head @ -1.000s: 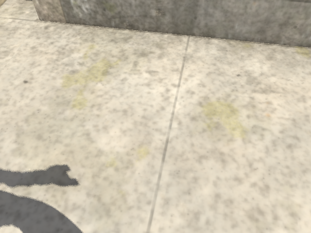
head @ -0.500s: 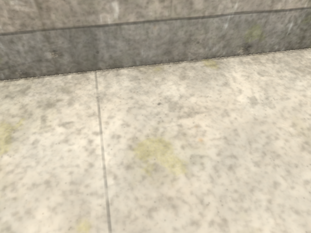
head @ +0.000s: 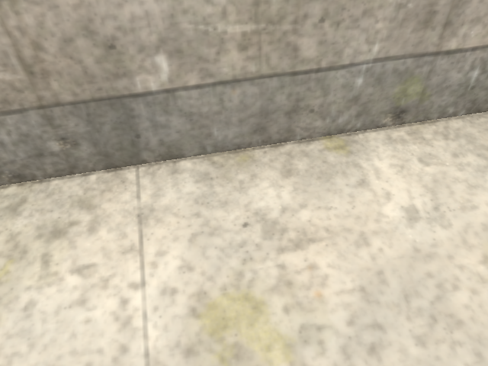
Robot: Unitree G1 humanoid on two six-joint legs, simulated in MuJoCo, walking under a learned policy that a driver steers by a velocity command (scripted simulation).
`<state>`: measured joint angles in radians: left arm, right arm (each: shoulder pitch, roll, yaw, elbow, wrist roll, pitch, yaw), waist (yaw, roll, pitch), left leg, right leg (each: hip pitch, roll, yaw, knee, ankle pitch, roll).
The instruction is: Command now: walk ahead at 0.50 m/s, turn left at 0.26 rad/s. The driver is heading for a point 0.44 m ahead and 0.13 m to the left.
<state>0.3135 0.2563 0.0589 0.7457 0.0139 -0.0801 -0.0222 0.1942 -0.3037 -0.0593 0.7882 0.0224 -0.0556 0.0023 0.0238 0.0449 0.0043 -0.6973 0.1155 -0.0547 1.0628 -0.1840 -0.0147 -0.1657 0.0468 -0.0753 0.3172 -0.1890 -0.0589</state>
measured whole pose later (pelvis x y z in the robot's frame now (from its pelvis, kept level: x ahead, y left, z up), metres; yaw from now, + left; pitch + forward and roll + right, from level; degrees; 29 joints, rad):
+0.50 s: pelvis +0.27 +0.09 +0.00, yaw +16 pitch +2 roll +0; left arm 0.15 0.30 0.06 0.70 0.01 -0.09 0.01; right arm 0.26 -0.27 -0.06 0.72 0.00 -0.05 0.02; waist -0.02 -0.03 0.05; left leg -0.28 -0.10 -0.03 0.41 -0.16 0.10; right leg -0.63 -0.10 0.05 1.09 -0.32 0.04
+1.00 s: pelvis +0.42 +0.10 -0.02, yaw +19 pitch +1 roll -1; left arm 0.14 0.21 0.02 0.77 0.02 -0.01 0.00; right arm 0.20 -0.26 -0.04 0.82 -0.02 0.04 -0.02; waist 0.00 0.01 0.02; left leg -0.28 0.03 -0.05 0.59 -0.32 -0.03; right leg -0.40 0.02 -0.02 0.52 -0.14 -0.02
